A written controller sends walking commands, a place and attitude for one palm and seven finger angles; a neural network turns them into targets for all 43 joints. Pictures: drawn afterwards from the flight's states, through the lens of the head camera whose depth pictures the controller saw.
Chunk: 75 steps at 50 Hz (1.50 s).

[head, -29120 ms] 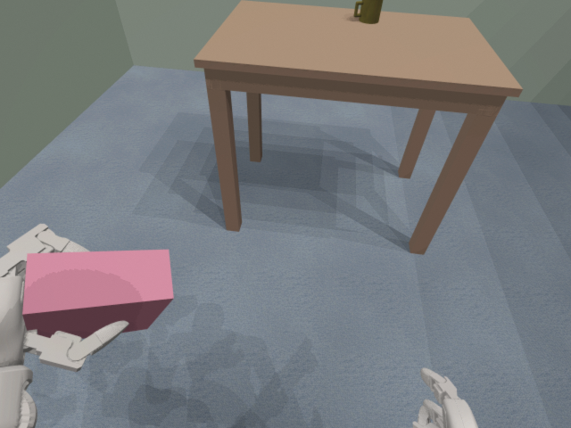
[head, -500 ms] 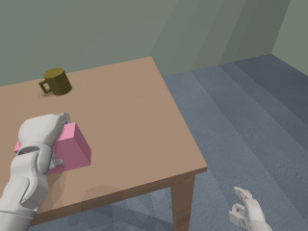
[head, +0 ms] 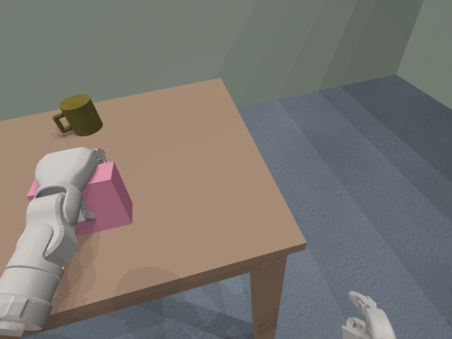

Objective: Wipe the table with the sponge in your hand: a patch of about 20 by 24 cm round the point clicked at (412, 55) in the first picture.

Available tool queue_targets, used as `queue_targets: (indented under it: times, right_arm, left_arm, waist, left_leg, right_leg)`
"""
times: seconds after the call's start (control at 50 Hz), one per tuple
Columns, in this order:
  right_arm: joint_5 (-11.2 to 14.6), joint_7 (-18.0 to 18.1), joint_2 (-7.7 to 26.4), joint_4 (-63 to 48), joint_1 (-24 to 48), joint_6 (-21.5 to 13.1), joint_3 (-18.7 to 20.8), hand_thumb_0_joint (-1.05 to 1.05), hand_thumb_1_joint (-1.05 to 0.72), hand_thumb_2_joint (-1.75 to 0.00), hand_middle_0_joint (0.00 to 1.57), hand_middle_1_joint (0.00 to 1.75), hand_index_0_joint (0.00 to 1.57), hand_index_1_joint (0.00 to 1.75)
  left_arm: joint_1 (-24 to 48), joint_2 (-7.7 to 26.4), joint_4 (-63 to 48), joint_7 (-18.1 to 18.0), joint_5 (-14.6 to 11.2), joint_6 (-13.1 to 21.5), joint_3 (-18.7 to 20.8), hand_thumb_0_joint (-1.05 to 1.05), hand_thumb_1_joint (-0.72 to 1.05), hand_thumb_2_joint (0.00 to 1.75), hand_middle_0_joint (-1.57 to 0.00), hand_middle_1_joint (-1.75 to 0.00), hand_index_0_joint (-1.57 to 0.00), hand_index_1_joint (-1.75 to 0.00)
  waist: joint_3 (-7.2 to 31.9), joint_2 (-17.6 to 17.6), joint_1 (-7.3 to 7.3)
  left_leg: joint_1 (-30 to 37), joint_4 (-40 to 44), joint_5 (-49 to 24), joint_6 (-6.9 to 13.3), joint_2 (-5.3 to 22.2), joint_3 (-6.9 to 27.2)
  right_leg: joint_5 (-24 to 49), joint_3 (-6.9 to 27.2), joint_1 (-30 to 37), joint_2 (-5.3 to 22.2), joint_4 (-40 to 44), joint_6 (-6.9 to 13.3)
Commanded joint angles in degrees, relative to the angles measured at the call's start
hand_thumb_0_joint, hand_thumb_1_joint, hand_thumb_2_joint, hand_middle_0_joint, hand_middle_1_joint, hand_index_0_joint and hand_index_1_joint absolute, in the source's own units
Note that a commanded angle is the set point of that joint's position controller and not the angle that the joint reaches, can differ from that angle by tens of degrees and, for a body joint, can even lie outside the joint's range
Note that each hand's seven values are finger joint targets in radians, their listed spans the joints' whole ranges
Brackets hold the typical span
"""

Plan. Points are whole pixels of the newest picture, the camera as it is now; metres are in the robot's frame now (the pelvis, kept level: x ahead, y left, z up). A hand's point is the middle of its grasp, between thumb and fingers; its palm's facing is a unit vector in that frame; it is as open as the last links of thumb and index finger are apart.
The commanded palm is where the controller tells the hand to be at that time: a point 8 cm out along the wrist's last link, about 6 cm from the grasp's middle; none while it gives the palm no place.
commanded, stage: wipe forward along the first lane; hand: left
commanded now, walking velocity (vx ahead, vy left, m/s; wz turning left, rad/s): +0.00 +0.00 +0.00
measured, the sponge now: (91, 208) +0.31 +0.31 +0.08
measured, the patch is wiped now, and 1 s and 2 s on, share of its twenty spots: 0.05 0.40 0.55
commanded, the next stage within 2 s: slide across to the middle lane in 0.66 s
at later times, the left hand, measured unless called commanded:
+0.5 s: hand (86, 170) +0.36 +0.32 +0.13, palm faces -0.07 +0.01 -1.00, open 9.8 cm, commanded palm +0.35 +0.32 +0.16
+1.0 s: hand (89, 159) +0.39 +0.33 +0.13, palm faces -0.04 +0.02 -1.00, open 9.8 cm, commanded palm +0.39 +0.30 +0.18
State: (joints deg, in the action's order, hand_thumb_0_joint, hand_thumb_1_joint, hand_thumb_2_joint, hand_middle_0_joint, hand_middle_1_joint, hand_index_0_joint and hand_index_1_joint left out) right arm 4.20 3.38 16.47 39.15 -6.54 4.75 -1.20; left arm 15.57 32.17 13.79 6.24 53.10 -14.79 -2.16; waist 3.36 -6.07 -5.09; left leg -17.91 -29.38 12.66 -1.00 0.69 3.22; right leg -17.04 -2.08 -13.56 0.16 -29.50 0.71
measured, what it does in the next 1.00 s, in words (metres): stands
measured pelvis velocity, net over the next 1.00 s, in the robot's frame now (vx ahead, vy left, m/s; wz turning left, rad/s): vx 0.01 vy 0.02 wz -0.01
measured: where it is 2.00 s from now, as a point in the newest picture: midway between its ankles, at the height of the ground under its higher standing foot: outside the picture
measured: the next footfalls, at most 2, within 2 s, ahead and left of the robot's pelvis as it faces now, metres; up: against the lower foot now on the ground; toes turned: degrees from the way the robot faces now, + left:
none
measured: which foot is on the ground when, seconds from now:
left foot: down 0.00-1.00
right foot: down 0.00-1.00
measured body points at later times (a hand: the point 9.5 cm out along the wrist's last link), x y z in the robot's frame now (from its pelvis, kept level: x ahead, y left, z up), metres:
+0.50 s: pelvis -0.01 +0.00 +0.00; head +0.00 -0.03 +0.45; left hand +0.36 +0.32 +0.18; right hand +0.15 -0.25 -0.12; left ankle +0.03 +0.14 -0.74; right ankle -0.02 -0.11 -0.74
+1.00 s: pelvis +0.01 +0.02 +0.00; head +0.03 -0.01 +0.45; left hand +0.39 +0.33 +0.18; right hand +0.14 -0.25 -0.13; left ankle +0.03 +0.14 -0.74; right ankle -0.02 -0.11 -0.74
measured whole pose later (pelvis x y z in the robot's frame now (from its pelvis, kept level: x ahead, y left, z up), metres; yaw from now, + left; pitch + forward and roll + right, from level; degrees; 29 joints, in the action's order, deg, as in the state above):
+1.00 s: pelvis +0.01 +0.02 +0.00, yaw -1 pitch +5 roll -1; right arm 5.1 3.0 16.8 41.6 -11.9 7.3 0.7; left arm 31.7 35.5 35.1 2.0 53.7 -8.5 -2.9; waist 3.9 -4.5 -2.4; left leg -21.5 -29.8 13.3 -0.1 0.3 2.3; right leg -16.3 -1.2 -16.4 0.6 -27.8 -0.4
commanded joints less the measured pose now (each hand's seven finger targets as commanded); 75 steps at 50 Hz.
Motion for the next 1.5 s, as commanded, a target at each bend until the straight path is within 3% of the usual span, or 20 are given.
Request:
queue_targets:
  times: [0.0, 0.06, 0.1, 0.26, 0.28, 0.36, 0.4, 0.46, 0.5, 0.56, 0.72, 0.78, 0.9, 1.08, 1.14, 1.16, 1.22, 1.26, 1.3, 1.48]
  right_arm:
    - [0.2, 0.6, 6.9, -8.5, 7.6, -2.4, 2.3, 0.00, -0.90, -0.90, 0.20, 0.30, 0.20, 0.30]
    - [0.4, 0.7, 6.9, -8.7, 8.3, -2.2, 2.1, 0.00, -0.90, -0.90, 0.20, 0.30, 0.20, 0.30]
    - [0.4, 0.8, 6.9, -8.2, 6.8, -2.1, 2.5, 0.00, -0.90, -0.90, 0.20, 0.30, 0.20, 0.30]
    - [0.6, 1.0, 7.2, -8.2, 6.1, -1.6, 2.3, 0.00, -0.90, -0.90, 0.20, 0.30, 0.20, 0.30]
    - [0.4, 0.9, 7.3, -8.0, 4.9, -1.6, 2.5, 0.00, -0.90, -0.90, 0.20, 0.30, 0.20, 0.30]
    - [0.6, 1.1, 7.4, -7.7, 4.5, -1.4, 2.5, 0.00, -0.90, -0.90, 0.20, 0.30, 0.20, 0.30]
    - [0.6, 1.2, 7.9, -6.9, 3.0, -1.2, 2.8, 0.00, -0.90, -0.90, 0.20, 0.30, 0.20, 0.30]
    - [0.6, 1.3, 8.0, -6.8, 2.4, -1.3, 2.7, 0.00, -0.90, -0.90, 0.20, 0.30, 0.20, 0.30]
    - [0.5, 1.1, 8.1, -6.6, 0.9, -0.9, 3.2, 0.00, -0.90, -0.90, 0.20, 0.30, 0.20, 0.30]
    - [0.4, 1.0, 8.2, -6.7, 0.5, -0.6, 3.3, 0.00, -0.90, -0.90, 0.20, 0.30, 0.20, 0.30]
    - [0.4, 0.6, 8.9, -5.7, -2.4, 0.3, 4.1, 0.00, -0.90, -0.90, 0.20, 0.30, 0.20, 0.30]
    - [0.3, 0.0, 8.2, -6.8, -1.6, 0.5, 4.5, 0.00, -0.90, -0.90, 0.20, 0.30, 0.20, 0.30]
    - [1.1, 0.2, 7.7, -6.0, 1.0, 0.0, 4.2, 0.00, -0.90, -0.90, 0.20, 0.30, 0.20, 0.30]
    - [1.1, 0.2, 6.6, -6.2, 3.7, -1.7, 3.0, 0.00, -0.90, -0.90, 0.20, 0.30, 0.20, 0.30]
    - [1.0, -0.2, 6.4, -6.4, 4.9, -1.5, 2.6, 0.00, -0.90, -0.90, 0.20, 0.30, 0.20, 0.30]
    - [0.8, -0.2, 6.2, -6.9, 5.9, -1.5, 2.4, 0.00, -0.90, -0.90, 0.20, 0.30, 0.20, 0.30]
    - [0.4, -0.9, 6.0, -6.9, 6.0, -0.8, 2.3, 0.00, -0.90, -0.90, 0.20, 0.30, 0.20, 0.30]
    - [0.1, -1.3, 6.0, -7.8, 7.3, -0.4, 1.8, 0.00, -0.90, -0.90, 0.20, 0.30, 0.20, 0.30]
    - [0.1, -2.0, 5.5, -8.1, 7.4, 0.0, 1.9, 0.00, -0.90, -0.90, 0.20, 0.30, 0.20, 0.30]
    - [0.4, -2.4, 5.5, -8.8, 9.5, 1.0, 1.7, 0.00, -0.90, -0.90, 0.20, 0.30, 0.20, 0.30]
  left_arm:
    - [13.9, 10.0, 1.6, -1.7, 1.4, 0.8, 2.3, 0.00, 0.10, 1.30, -1.20, -1.60, -1.20, -1.60]
    - [16.4, 12.8, 3.7, -1.9, 1.8, 1.2, 4.2, 0.00, 0.10, 1.30, -1.20, -1.60, -1.20, -1.60]
    - [17.5, 10.6, 5.1, -2.0, 1.9, 1.6, 2.1, 0.00, 0.10, 1.30, -1.20, -1.60, -1.20, -1.60]
    - [23.1, 14.3, 10.3, -2.2, 2.8, 3.0, 3.9, 0.00, 0.10, 1.30, -1.20, -1.60, -1.20, -1.60]
    - [24.1, 11.9, 10.4, -2.2, 2.7, 3.3, 1.5, 0.00, 0.10, 1.30, -1.20, -1.60, -1.20, -1.60]
    - [26.5, 16.1, 13.5, -2.4, 2.6, 4.2, 4.7, 0.00, 0.10, 1.30, -1.20, -1.60, -1.20, -1.60]
    - [28.1, 15.6, 16.1, -2.4, 3.1, 4.7, 3.5, 0.00, 0.10, 1.30, -1.20, -1.60, -1.20, -1.60]
    - [30.9, 18.8, 18.2, -2.4, 3.6, 6.0, 5.6, 0.00, 0.10, 1.30, -1.20, -1.60, -1.20, -1.60]
    - [31.0, 17.0, 19.5, -2.5, 4.0, 6.7, 3.8, 0.00, 0.10, 1.30, -1.20, -1.60, -1.20, -1.60]
    - [31.3, 20.3, 20.9, -2.8, 4.3, 7.8, 6.8, 0.00, 0.10, 1.30, -1.20, -1.60, -1.20, -1.60]
    - [32.7, 20.9, 25.0, -3.7, 4.7, 9.8, 6.8, 0.00, 0.10, 1.30, -1.20, -1.60, -1.20, -1.60]
    - [31.3, 16.6, 19.3, -4.2, 3.7, 10.6, 4.4, 0.00, 0.10, 1.30, -1.20, -1.60, -1.20, -1.60]
    - [35.0, 11.7, 13.9, -6.1, -0.2, 7.9, 1.3, 0.00, 0.10, 1.30, -1.20, -1.60, -1.20, -1.60]
    - [42.4, 6.7, 8.3, -6.0, 0.0, 3.1, -4.3, 0.00, 0.10, 1.30, -1.20, -1.60, -1.20, -1.60]
    - [45.5, 7.8, 6.8, -6.4, 1.2, 0.9, -3.8, 0.00, 0.10, 1.30, -1.20, -1.60, -1.20, -1.60]
    - [45.2, 10.7, 5.7, -6.8, 1.3, 0.5, -0.7, 0.00, 0.10, 1.30, -1.20, -1.60, -1.20, -1.60]
    - [44.0, 8.2, 6.8, -7.4, 2.7, -2.1, -2.5, 0.00, 0.10, 1.30, -1.20, -1.60, -1.20, -1.60]
    - [41.1, 10.0, 5.3, -7.7, 2.7, -3.6, 0.1, 0.00, 0.10, 1.30, -1.20, -1.60, -1.20, -1.60]
    - [40.2, 5.2, 3.8, -7.4, 2.8, -5.1, -3.7, 0.00, 0.10, 1.30, -1.20, -1.60, -1.20, -1.60]
    - [38.2, 0.3, -0.9, -5.7, 1.2, -9.9, -7.4, 0.00, 0.10, 1.30, -1.20, -1.60, -1.20, -1.60]
  waist:
    - [4.7, 9.6, 2.79]
    - [4.3, 9.1, 2.59]
    - [4.6, 9.4, 3.15]
    - [5.1, 7.6, 3.19]
    - [5.8, 7.6, 3.81]
    - [6.1, 7.9, 3.68]
    - [5.5, 8.4, 4.35]
    - [6.9, 6.7, 4.06]
    - [7.7, 7.5, 4.60]
    - [9.1, 7.2, 4.06]
    - [10.3, 7.9, 4.77]
    - [13.7, 5.9, 4.39]
    - [10.7, 6.6, 5.69]
    - [13.4, 3.3, 5.58]
    - [15.2, 3.3, 4.93]
    - [16.3, 2.9, 3.93]
    - [17.3, 3.1, 3.88]
    - [18.9, 2.7, 2.52]
    - [19.5, 2.8, 3.18]
    - [18.8, 6.0, 3.69]
  left_leg:
    - [3.7, 2.8, -2.3, 3.6, -2.9, -3.4]
    - [3.0, 3.0, -1.5, 3.6, -2.8, -3.0]
    - [3.2, 2.9, -1.1, 3.7, -2.8, -3.2]
    - [1.9, 3.3, 0.0, 3.7, -2.7, -2.8]
    - [2.4, 2.9, -0.4, 3.8, -2.9, -3.1]
    - [1.4, 2.9, 0.1, 3.9, -2.6, -2.8]
    - [1.2, 2.8, 0.8, 3.9, -2.6, -3.3]
    - [0.9, 2.9, 0.1, 3.9, -2.5, -3.1]
    - [1.2, 2.2, -1.0, 4.0, -2.5, -3.4]
    - [0.5, 2.1, -2.7, 4.1, -2.4, -3.2]
    - [0.3, 1.2, -4.0, 4.3, -2.1, -4.0]
    - [2.9, 1.0, -7.7, 4.4, -1.9, -3.7]
    - [5.4, 2.8, -4.8, 4.5, -1.8, -2.9]
    - [10.1, 3.7, -8.6, 3.9, -2.1, -1.1]
    - [10.6, 3.7, -10.9, 3.3, -2.1, -1.1]
    - [10.6, 3.8, -12.6, 3.3, -2.0, -0.9]
    - [11.3, 3.0, -16.6, 2.9, -1.9, -1.7]
    - [10.8, 3.0, -20.0, 2.5, -1.8, -1.4]
    - [11.8, 2.2, -22.9, 2.5, -1.6, -1.7]
    - [12.1, 0.7, -24.3, 3.1, -2.1, -1.7]
  right_leg:
    - [6.3, 0.5, -2.6, -1.5, 7.0, 1.5]
    - [4.9, 1.3, -3.2, -1.8, 7.3, 2.0]
    - [4.2, 0.3, -3.8, -1.6, 7.2, 1.6]
    - [2.8, 0.9, -4.4, -1.8, 7.3, 2.2]
    - [3.5, 0.2, -4.1, -1.7, 6.9, 1.9]
    - [3.3, 1.1, -4.1, -1.6, 7.4, 2.0]
    - [2.6, 0.6, -4.9, -1.6, 7.3, 1.6]
    - [3.4, 1.2, -4.4, -1.5, 7.2, 2.0]
    - [5.1, 0.7, -4.3, -1.5, 6.7, 1.8]
    - [7.5, 1.4, -3.2, -1.5, 6.5, 2.1]
    - [9.7, 1.2, -3.5, -1.5, 5.9, 1.8]
    - [13.2, 0.9, -2.1, -1.6, 5.1, 2.2]
    - [8.5, 0.1, -4.1, -1.7, 7.1, 1.8]
    - [10.4, -0.9, -2.6, -1.8, 6.3, 2.9]
    - [12.0, -1.2, -1.3, -1.7, 5.9, 3.0]
    - [13.0, -0.9, 0.0, -1.8, 5.9, 3.4]
    - [16.7, -1.4, 1.0, -1.7, 5.2, 3.3]
    - [19.9, -1.1, 3.4, -1.7, 4.8, 3.7]
    - [22.0, -1.7, 3.0, -1.6, 4.0, 3.3]
    - [26.1, -1.6, 3.5, -1.7, 3.1, 3.0]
